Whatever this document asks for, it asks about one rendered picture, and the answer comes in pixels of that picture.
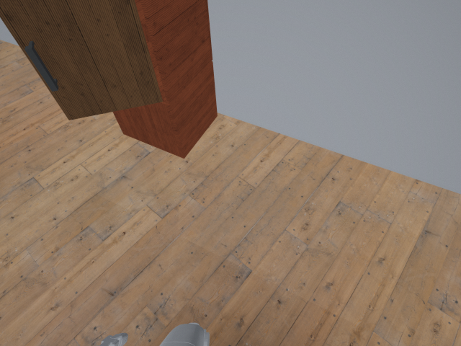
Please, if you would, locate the left robot thigh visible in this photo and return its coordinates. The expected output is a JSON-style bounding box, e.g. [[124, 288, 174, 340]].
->
[[160, 324, 210, 346]]

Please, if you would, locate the handle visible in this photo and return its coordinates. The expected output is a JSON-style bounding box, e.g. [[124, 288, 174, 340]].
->
[[24, 41, 58, 92]]

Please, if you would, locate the cupboard door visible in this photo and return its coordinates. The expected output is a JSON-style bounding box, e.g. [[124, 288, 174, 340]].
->
[[0, 0, 163, 120]]

